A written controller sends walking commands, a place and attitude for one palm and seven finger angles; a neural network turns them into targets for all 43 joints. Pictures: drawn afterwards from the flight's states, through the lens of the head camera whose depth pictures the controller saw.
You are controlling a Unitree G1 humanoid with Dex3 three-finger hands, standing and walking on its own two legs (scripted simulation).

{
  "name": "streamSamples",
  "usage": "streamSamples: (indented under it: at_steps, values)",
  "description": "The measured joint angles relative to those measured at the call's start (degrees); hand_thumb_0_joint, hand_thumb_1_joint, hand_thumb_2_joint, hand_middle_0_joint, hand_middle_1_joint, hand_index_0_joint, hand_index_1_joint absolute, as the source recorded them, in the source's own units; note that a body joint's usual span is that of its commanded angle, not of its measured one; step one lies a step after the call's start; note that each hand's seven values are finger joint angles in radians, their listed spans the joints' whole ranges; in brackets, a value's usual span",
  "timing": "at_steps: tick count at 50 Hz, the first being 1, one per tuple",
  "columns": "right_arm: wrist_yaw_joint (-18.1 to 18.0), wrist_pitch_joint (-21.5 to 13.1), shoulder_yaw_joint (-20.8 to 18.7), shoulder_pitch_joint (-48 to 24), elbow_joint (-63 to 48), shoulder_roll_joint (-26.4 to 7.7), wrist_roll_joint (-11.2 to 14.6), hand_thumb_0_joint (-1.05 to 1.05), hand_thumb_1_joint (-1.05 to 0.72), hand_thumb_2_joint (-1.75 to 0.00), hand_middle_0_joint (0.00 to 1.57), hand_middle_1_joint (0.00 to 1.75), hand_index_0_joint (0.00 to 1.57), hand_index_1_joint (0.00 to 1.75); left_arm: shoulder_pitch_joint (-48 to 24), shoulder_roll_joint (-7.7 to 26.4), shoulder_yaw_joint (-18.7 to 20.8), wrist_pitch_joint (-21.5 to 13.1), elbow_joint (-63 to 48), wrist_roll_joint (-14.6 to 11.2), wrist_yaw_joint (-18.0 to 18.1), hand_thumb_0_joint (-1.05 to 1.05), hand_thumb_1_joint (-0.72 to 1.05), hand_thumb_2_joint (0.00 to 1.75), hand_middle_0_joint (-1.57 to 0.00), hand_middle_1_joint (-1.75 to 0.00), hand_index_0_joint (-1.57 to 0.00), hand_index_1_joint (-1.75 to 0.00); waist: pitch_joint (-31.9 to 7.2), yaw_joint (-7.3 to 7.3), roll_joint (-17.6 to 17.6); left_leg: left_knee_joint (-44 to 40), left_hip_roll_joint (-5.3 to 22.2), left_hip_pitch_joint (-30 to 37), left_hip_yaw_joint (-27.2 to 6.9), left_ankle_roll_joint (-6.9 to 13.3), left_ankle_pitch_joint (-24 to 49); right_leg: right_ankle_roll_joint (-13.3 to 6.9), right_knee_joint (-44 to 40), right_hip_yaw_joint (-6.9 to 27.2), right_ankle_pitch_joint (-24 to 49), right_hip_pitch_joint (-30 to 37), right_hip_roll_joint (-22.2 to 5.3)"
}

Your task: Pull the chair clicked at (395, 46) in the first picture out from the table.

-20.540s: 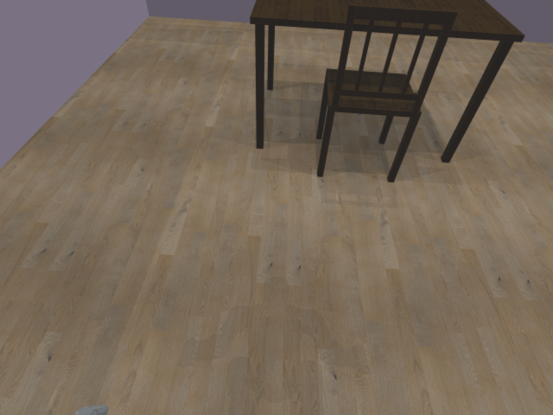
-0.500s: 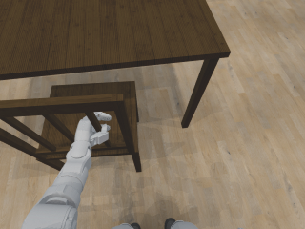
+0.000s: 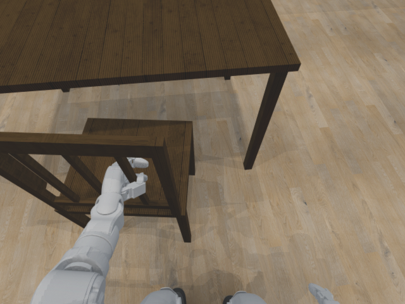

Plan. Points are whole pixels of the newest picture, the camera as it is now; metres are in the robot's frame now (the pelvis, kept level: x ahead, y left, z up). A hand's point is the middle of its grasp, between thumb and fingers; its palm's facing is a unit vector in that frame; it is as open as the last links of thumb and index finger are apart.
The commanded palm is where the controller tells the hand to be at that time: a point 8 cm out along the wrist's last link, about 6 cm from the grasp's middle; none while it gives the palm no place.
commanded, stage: step backward, pulling the chair out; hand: left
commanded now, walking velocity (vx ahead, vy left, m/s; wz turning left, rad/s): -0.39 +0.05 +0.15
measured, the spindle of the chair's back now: (93, 181) +0.39 +0.28 -0.10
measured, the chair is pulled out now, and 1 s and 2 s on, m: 0.11 0.28 0.43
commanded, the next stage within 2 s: none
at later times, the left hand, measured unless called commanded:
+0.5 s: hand (144, 222) +0.28 +0.13 -0.06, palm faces -0.03 -0.98 -0.18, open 5.0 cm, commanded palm +0.27 +0.18 -0.06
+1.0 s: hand (139, 266) +0.19 +0.13 -0.06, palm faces +0.02 -0.99 -0.17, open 5.1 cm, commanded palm +0.19 +0.18 -0.06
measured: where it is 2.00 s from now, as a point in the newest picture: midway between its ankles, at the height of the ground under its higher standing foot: outside the picture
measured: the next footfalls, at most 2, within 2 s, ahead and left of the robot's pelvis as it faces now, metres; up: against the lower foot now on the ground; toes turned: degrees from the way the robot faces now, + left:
left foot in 0.30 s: -0.05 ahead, +0.14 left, +0.00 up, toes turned +2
right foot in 0.96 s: -0.05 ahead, -0.11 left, +0.00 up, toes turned +2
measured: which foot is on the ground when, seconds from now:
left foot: down 0.00-0.08, up 0.10-0.28, down 0.30-1.00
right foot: down 0.00-0.84, up 0.86-0.94, down 0.96-1.00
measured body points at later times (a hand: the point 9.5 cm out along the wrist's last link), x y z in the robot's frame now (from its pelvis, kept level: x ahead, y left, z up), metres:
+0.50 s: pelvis -0.09 +0.01 +0.00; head +0.00 +0.00 +0.44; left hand +0.28 +0.18 -0.05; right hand +0.01 -0.26 -0.13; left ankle -0.09 +0.14 -0.73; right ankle -0.02 -0.11 -0.73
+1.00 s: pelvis -0.17 -0.01 -0.01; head -0.09 -0.02 +0.44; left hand +0.19 +0.18 -0.04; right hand -0.09 -0.27 -0.14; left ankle -0.14 +0.13 -0.73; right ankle -0.09 -0.12 -0.73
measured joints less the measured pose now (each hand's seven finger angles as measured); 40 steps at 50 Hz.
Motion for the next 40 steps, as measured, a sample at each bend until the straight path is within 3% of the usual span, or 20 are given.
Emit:
streamSamples:
  at_steps: [5, 8, 12, 16, 22, 26, 32, 37, 39, 40]
  values:
    - [-0.3, -1.25, -0.1, 0.02, 1.77, -0.09, 1.46, 0.01, -0.9, -0.9, 0.21, 0.3, 0.2, 0.3, -0.51, -0.69, 1.21, -0.82, 1.7, -0.85, 0.16, 0.05, 0.73, 0.83, -0.37, -1.12, -0.5, -1.45, 0.53, -0.15, 3.19, 2.16, 2.12, -2.58, -3.36, -2.19, -0.58, -2.03, -2.64, -2.76, 2.03, -0.02, 2.48]
    - [-0.67, -1.74, -0.5, 0.03, 3.18, -1.62, 1.9, 0.01, -0.9, -0.9, 0.21, 0.3, 0.2, 0.3, -1.0, -1.35, 1.1, -0.64, 2.76, -0.67, 0.46, 0.05, 0.73, 0.83, -0.37, -1.12, -0.5, -1.45, -0.08, -0.32, 3.14, 10.02, -0.3, -4.08, -6.78, -3.14, -9.75, -2.46, -2.65, -2.97, 2.79, -1.19, 1.75]
    - [-1.38, -2.51, -1.11, 0.05, 4.45, -4.5, 2.05, 0.01, -0.9, -0.9, 0.21, 0.3, 0.2, 0.3, -2.11, -2.75, 0.06, 0.98, 2.67, -0.15, 0.6, 0.05, 0.74, 0.82, -0.36, -1.12, -0.5, -1.45, -0.74, -1.19, 2.92, 9.63, -1.54, -1.4, -8.65, -3.47, -11.21, -1.75, -3.03, -3.54, 4.11, -2.87, -0.4]
    - [-2.38, -2.39, -2.01, 0.08, 4.17, -6.99, 2.41, 0.01, -0.9, -0.9, 0.2, 0.29, 0.2, 0.3, -4.1, -3.9, -3.01, 2.76, 1.45, 0.62, 0.97, 0.05, 0.75, 0.81, -0.35, -1.16, -0.5, -1.45, -0.7, -1.99, 3.54, -0.16, 0.26, 3.91, -8.6, -3.34, -5.38, -0.43, -2.46, -4.91, 5.15, -4.98, -2.07]
    - [-2.3, -0.89, -2.04, -1.12, 0.25, -4.2, 1.49, 0.01, -0.9, -0.9, 0.2, 0.29, 0.2, 0.3, -4.39, -1.93, -5.31, 3.59, -1.17, 1.06, 0.57, 0.05, 0.75, 0.81, -0.34, -1.22, -0.5, -1.45, 1.41, -1.18, -1.01, -2.82, -1.94, 4.34, -4.74, -2.17, -2.04, 0.89, -3.6, -0.98, 9.11, -6.33, -3.77]
    - [-1.0, -0.48, -1.26, 0.34, -1.08, -0.7, 0.38, 0.01, -0.9, -0.9, 0.2, 0.29, 0.2, 0.3, -1.87, -1.29, -4.47, 2.96, -1.53, 1.29, 0.14, 0.05, 0.75, 0.81, -0.35, -1.25, -0.5, -1.45, 0.52, -0.95, -1.37, -0.48, -1.34, 4.04, -3.8, -2.24, -3.07, 0.36, 0.16, 0.3, 3.99, -4.83, -2.52]
    - [0.02, -1.11, 0.11, 0.64, 1.83, 2.22, 0.85, 0.01, -0.9, -0.9, 0.21, 0.29, 0.2, 0.3, -1.66, -1.69, -1.82, 0.8, 1.57, 0.83, -0.11, 0.06, 0.73, 0.82, -0.37, -1.23, -0.5, -1.45, 0.99, -0.69, 2.04, 2.97, 1.8, 2.06, -5.3, -3.9, -3.5, -1.08, -1.8, -1.38, 6.92, -4.19, 0.49]
    - [-0.59, -2.8, -0.17, 0.54, 4.76, 0.14, 1.46, 0.01, -0.9, -0.89, 0.21, 0.3, 0.21, 0.3, -3.79, -2.95, -1.16, 0.41, 4.26, 1.07, 0.59, 0.06, 0.72, 0.82, -0.37, -1.22, -0.5, -1.45, 0.07, -1.37, 2.54, 11.79, -0.6, -1.81, -7.48, -3.88, -14.24, -1.33, -2.3, -2.28, 8.77, -6.44, -0.62]
    - [-0.94, -3.37, -0.2, 0.79, 5.44, -1.48, 1.51, 0.01, -0.9, -0.89, 0.21, 0.3, 0.21, 0.3, -4.54, -3.46, -1.74, 0.99, 4.4, 1.42, 0.93, 0.06, 0.73, 0.81, -0.37, -1.23, -0.5, -1.45, -0.3, -1.81, 2.53, 8.1, -0.65, -0.02, -7.22, -3.59, -12.86, -0.78, -2.46, -2.76, 9.56, -7.2, -1.33]
    - [-1.2, -3.59, -0.29, 0.83, 5.73, -2.16, 1.52, 0.01, -0.9, -0.89, 0.21, 0.3, 0.21, 0.3, -4.82, -3.53, -2.29, 1.3, 4.21, 1.55, 1.02, 0.06, 0.73, 0.81, -0.37, -1.23, -0.5, -1.45, -0.39, -2.09, 2.26, 4.96, -0.75, 0.82, -6.95, -3.21, -8.38, -0.44, -2.27, -2.89, 9.82, -7.66, -1.81]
